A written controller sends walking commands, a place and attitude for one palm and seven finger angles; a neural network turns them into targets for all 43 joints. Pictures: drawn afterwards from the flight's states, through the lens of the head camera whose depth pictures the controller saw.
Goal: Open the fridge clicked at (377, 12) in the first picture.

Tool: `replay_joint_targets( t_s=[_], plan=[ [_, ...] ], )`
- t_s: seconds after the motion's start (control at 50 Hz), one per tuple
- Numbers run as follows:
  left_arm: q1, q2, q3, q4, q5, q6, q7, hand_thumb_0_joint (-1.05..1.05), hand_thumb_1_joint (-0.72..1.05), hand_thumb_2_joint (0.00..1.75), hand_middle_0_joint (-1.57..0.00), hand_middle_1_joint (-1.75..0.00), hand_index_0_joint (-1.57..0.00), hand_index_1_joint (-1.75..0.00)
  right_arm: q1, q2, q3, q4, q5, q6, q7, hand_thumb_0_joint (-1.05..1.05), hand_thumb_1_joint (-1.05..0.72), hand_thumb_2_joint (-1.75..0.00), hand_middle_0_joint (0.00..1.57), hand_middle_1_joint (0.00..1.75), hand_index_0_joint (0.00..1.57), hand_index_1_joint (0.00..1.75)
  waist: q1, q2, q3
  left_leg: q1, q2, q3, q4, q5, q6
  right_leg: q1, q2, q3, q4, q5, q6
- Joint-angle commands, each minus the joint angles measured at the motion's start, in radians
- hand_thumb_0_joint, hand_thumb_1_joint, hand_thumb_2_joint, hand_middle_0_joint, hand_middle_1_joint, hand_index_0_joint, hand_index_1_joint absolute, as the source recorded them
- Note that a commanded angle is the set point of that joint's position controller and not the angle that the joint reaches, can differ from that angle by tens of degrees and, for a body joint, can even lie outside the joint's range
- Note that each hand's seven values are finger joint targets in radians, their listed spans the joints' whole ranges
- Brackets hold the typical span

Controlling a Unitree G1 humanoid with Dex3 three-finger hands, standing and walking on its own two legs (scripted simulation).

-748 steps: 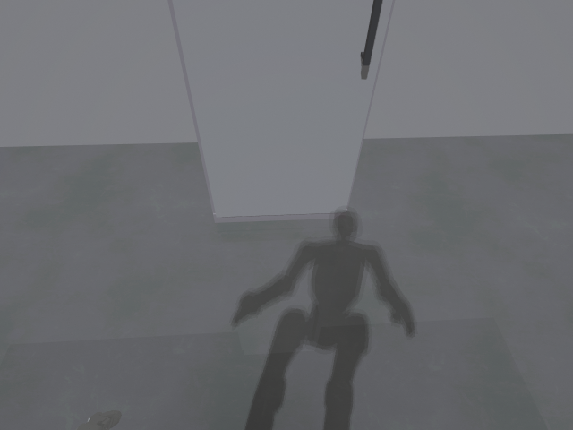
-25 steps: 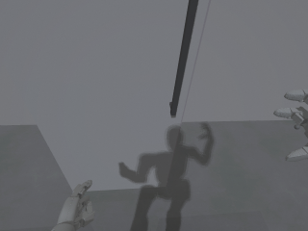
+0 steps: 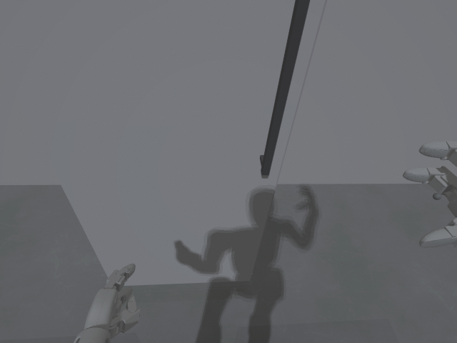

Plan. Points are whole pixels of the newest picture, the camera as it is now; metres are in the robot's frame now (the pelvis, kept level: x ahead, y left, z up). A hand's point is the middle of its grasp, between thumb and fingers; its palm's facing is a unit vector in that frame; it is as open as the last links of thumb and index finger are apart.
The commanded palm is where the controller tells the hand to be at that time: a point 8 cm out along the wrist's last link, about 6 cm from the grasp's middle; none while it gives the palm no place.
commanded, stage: move the hooked fingers beside the handle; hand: right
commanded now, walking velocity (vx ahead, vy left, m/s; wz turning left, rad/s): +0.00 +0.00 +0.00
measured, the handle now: (280, 88) +0.52 -0.08 +0.23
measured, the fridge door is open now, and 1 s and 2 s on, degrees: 0 0 0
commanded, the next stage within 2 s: none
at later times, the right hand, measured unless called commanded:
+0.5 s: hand (389, 167) +0.34 -0.24 +0.20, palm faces -0.02 +1.00 -0.05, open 14.0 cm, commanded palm +0.31 -0.28 +0.21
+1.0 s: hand (350, 146) +0.39 -0.19 +0.20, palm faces -0.04 +1.00 -0.02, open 14.0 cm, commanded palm +0.37 -0.24 +0.20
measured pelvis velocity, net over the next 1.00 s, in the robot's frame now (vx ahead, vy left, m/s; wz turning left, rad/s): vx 0.01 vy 0.00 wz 0.01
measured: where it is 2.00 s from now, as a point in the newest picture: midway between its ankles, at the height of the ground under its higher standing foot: outside the picture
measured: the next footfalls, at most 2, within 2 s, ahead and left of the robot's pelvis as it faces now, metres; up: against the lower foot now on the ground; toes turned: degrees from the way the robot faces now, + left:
none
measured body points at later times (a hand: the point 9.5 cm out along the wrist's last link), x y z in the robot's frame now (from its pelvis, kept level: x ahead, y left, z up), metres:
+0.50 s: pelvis +0.00 +0.00 +0.00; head -0.02 +0.01 +0.45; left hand +0.18 +0.23 -0.07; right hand +0.33 -0.29 +0.21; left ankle -0.02 +0.10 -0.74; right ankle +0.04 -0.09 -0.74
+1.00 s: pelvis +0.01 +0.00 +0.00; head -0.01 +0.01 +0.45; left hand +0.17 +0.24 -0.08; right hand +0.38 -0.25 +0.20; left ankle -0.02 +0.10 -0.74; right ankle +0.04 -0.09 -0.74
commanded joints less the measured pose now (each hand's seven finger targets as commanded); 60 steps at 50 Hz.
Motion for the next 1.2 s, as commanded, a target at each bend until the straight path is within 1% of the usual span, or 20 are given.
replay_joint_targets(
  t_s=[0.0, 0.08, 0.12, 0.18, 0.22, 0.3, 0.34, 0.4, 0.46, 0.56, 0.62, 0.7, 0.82, 0.9, 0.92, 0.98, 1.06, 1.1, 1.12, 1.18],
  plan=[
    [-0.143, 0.114, 0.047, -0.176, -0.003, -0.061, 0.006, 0.00, 0.90, 0.90, -0.20, -0.30, -0.20, -0.30, -0.334, -0.282, -0.075, -0.193, 0.021, -0.062, -0.005, 0.00, 0.50, -0.30, 0.30, 1.20, 0.30, 1.20, 0.011, -0.026, -0.157, -0.140, 0.010, -0.059, -0.079, 0.209, -0.009, 0.188, -0.008, 0.106, -0.048, 0.130, 0.003],
    [-0.139, 0.114, 0.046, -0.163, -0.004, -0.065, 0.015, 0.00, 0.90, 0.90, -0.20, -0.30, -0.20, -0.30, -0.456, -0.225, 0.006, -0.162, 0.009, -0.070, -0.024, 0.00, 0.50, -0.30, 0.30, 1.20, 0.30, 1.20, 0.029, -0.013, -0.140, -0.169, 0.011, -0.062, -0.087, 0.149, -0.006, 0.192, -0.009, 0.121, -0.057, 0.082, 0.001],
    [-0.139, 0.116, 0.049, -0.160, -0.001, -0.062, 0.015, 0.00, 0.90, 0.90, -0.20, -0.30, -0.20, -0.30, -0.438, -0.260, -0.019, -0.153, 0.000, -0.074, -0.038, 0.00, 0.50, -0.30, 0.30, 1.20, 0.30, 1.20, 0.014, -0.001, -0.156, -0.145, 0.018, -0.073, -0.093, 0.154, -0.003, 0.187, -0.012, 0.115, -0.052, 0.094, 0.001],
    [-0.143, 0.107, 0.045, -0.160, -0.001, -0.060, 0.015, 0.00, 0.90, 0.90, -0.20, -0.30, -0.20, -0.30, -0.505, -0.213, 0.027, -0.163, -0.014, -0.078, -0.057, 0.00, 0.50, -0.30, 0.30, 1.20, 0.30, 1.20, 0.021, -0.025, -0.171, -0.153, 0.012, -0.055, -0.084, 0.145, 0.000, 0.207, -0.010, 0.122, -0.068, 0.087, 0.002],
    [-0.136, 0.112, 0.048, -0.151, 0.002, -0.054, 0.014, 0.00, 0.90, 0.90, -0.20, -0.30, -0.20, -0.30, -0.472, -0.244, -0.005, -0.106, -0.016, -0.072, -0.073, 0.00, 0.50, -0.30, 0.30, 1.20, 0.30, 1.20, 0.011, 0.031, -0.165, -0.135, 0.016, -0.064, -0.094, 0.153, 0.000, 0.184, -0.014, 0.117, -0.064, 0.094, 0.000],
    [-0.138, 0.108, 0.048, -0.159, 0.001, -0.045, 0.009, 0.00, 0.90, 0.90, -0.20, -0.30, -0.20, -0.30, -0.507, -0.234, 0.000, -0.089, -0.032, -0.064, -0.094, 0.00, 0.50, -0.30, 0.30, 1.20, 0.30, 1.20, 0.008, -0.014, -0.189, -0.128, 0.014, -0.056, -0.083, 0.174, 0.002, 0.194, -0.011, 0.114, -0.072, 0.112, 0.002],
    [-0.138, 0.111, 0.049, -0.158, 0.001, -0.038, 0.007, 0.00, 0.90, 0.90, -0.20, -0.30, -0.20, -0.30, -0.536, -0.225, 0.012, -0.092, -0.034, -0.064, -0.102, 0.00, 0.50, -0.30, 0.30, 1.20, 0.30, 1.20, 0.011, 0.011, -0.208, -0.107, 0.017, -0.062, -0.081, 0.207, 0.001, 0.190, -0.013, 0.105, -0.065, 0.138, -0.001],
    [-0.134, 0.106, 0.050, -0.167, 0.003, -0.035, 0.005, 0.00, 0.90, 0.90, -0.20, -0.30, -0.20, -0.30, -0.541, -0.204, 0.027, -0.119, -0.041, -0.068, -0.112, 0.00, 0.50, -0.30, 0.30, 1.20, 0.30, 1.20, 0.011, -0.025, -0.233, -0.107, 0.012, -0.052, -0.071, 0.238, 0.005, 0.223, -0.013, 0.105, -0.065, 0.178, 0.003],
    [-0.128, 0.109, 0.053, -0.161, 0.003, -0.027, 0.003, 0.00, 0.90, 0.90, -0.20, -0.30, -0.20, -0.30, -0.535, -0.183, 0.037, -0.090, -0.037, -0.061, -0.120, 0.00, 0.50, -0.30, 0.30, 1.20, 0.30, 1.20, 0.014, 0.017, -0.222, -0.101, 0.011, -0.055, -0.070, 0.267, 0.002, 0.209, -0.013, 0.098, -0.061, 0.191, 0.000],
    [-0.128, 0.108, 0.057, -0.157, 0.001, -0.016, 0.004, 0.00, 0.90, 0.90, -0.20, -0.30, -0.20, -0.30, -0.597, -0.137, 0.090, -0.104, -0.047, -0.053, -0.142, 0.00, 0.50, -0.30, 0.30, 1.20, 0.30, 1.20, 0.027, 0.012, -0.205, -0.124, 0.010, -0.054, -0.072, 0.256, 0.002, 0.218, -0.015, 0.099, -0.065, 0.188, 0.000],
    [-0.117, 0.116, 0.063, -0.147, 0.005, -0.006, 0.007, 0.00, 0.90, 0.90, -0.20, -0.30, -0.20, -0.30, -0.598, -0.180, 0.054, -0.082, -0.053, -0.054, -0.161, 0.00, 0.50, -0.30, 0.30, 1.20, 0.30, 1.20, 0.019, 0.039, -0.225, -0.103, 0.012, -0.059, -0.076, 0.261, 0.003, 0.218, -0.017, 0.094, -0.061, 0.199, -0.002],
    [-0.119, 0.108, 0.058, -0.141, 0.004, -0.001, 0.011, 0.00, 0.90, 0.90, -0.20, -0.30, -0.20, -0.30, -0.700, -0.098, 0.137, -0.068, -0.064, -0.060, -0.179, 0.00, 0.50, -0.30, 0.30, 1.20, 0.30, 1.20, 0.042, -0.013, -0.205, -0.142, 0.008, -0.053, -0.078, 0.218, 0.006, 0.240, -0.016, 0.107, -0.072, 0.168, 0.003],
    [-0.095, 0.118, 0.064, -0.115, 0.006, 0.020, 0.015, 0.00, 0.90, 0.90, -0.20, -0.30, -0.20, -0.30, -0.742, -0.117, 0.135, 0.042, -0.076, -0.059, -0.212, 0.00, 0.50, -0.30, 0.30, 1.20, 0.30, 1.20, 0.046, 0.052, -0.207, -0.123, 0.010, -0.060, -0.090, 0.220, 0.003, 0.212, -0.018, 0.095, -0.073, 0.157, -0.002],
    [-0.099, 0.112, 0.063, -0.120, 0.008, 0.029, 0.013, 0.00, 0.90, 0.90, -0.20, -0.30, -0.20, -0.30, -0.804, -0.097, 0.154, 0.042, -0.090, -0.077, -0.231, 0.00, 0.50, -0.30, 0.30, 1.20, 0.30, 1.20, 0.046, 0.005, -0.242, -0.115, 0.012, -0.064, -0.083, 0.240, 0.005, 0.236, -0.016, 0.094, -0.073, 0.182, 0.000],
    [-0.093, 0.112, 0.067, -0.117, 0.008, 0.031, 0.011, 0.00, 0.90, 0.90, -0.20, -0.30, -0.20, -0.30, -0.815, -0.089, 0.161, 0.043, -0.087, -0.085, -0.236, 0.00, 0.50, -0.30, 0.30, 1.20, 0.30, 1.20, 0.049, 0.053, -0.250, -0.102, 0.010, -0.063, -0.084, 0.262, 0.003, 0.235, -0.019, 0.089, -0.066, 0.201, -0.004],
    [-0.083, 0.114, 0.067, -0.110, 0.009, 0.038, 0.009, 0.00, 0.90, 0.90, -0.20, -0.30, -0.20, -0.30, -0.831, -0.088, 0.158, 0.104, -0.094, -0.084, -0.245, 0.00, 0.50, -0.30, 0.30, 1.20, 0.30, 1.20, 0.050, 0.033, -0.235, -0.111, 0.009, -0.066, -0.084, 0.263, 0.003, 0.226, -0.017, 0.088, -0.071, 0.195, -0.003],
    [-0.060, 0.122, 0.072, -0.094, 0.008, 0.052, 0.012, 0.00, 0.90, 0.90, -0.20, -0.30, -0.20, -0.30, -0.882, -0.086, 0.172, 0.191, -0.104, -0.085, -0.259, 0.00, 0.50, -0.30, 0.30, 1.20, 0.30, 1.20, 0.063, 0.064, -0.213, -0.125, 0.009, -0.070, -0.088, 0.248, -0.001, 0.196, -0.017, 0.082, -0.070, 0.168, -0.006],
    [-0.052, 0.122, 0.074, -0.096, 0.009, 0.053, 0.011, 0.00, 0.90, 0.90, -0.20, -0.30, -0.20, -0.30, -0.932, -0.079, 0.184, 0.180, -0.110, -0.102, -0.264, 0.00, 0.50, -0.30, 0.30, 1.20, 0.30, 1.20, 0.065, 0.024, -0.235, -0.126, 0.010, -0.074, -0.085, 0.247, 0.002, 0.210, -0.016, 0.083, -0.068, 0.174, -0.007],
    [-0.046, 0.123, 0.079, -0.096, 0.011, 0.054, 0.009, 0.00, 0.90, 0.90, -0.20, -0.30, -0.20, -0.30, -0.925, -0.098, 0.164, 0.179, -0.109, -0.115, -0.269, 0.00, 0.50, -0.30, 0.30, 1.20, 0.30, 1.20, 0.060, 0.062, -0.259, -0.104, 0.010, -0.077, -0.084, 0.274, 0.000, 0.211, -0.017, 0.076, -0.058, 0.197, -0.011],
    [-0.033, 0.121, 0.081, -0.091, 0.013, 0.055, 0.007, 0.00, 0.90, 0.90, -0.20, -0.30, -0.20, -0.30, -0.946, -0.096, 0.160, 0.200, -0.112, -0.138, -0.267, 0.00, 0.50, -0.30, 0.30, 1.20, 0.30, 1.20, 0.061, 0.047, -0.288, -0.087, 0.010, -0.080, -0.072, 0.327, -0.001, 0.223, -0.015, 0.073, -0.051, 0.237, -0.011]
  ],
)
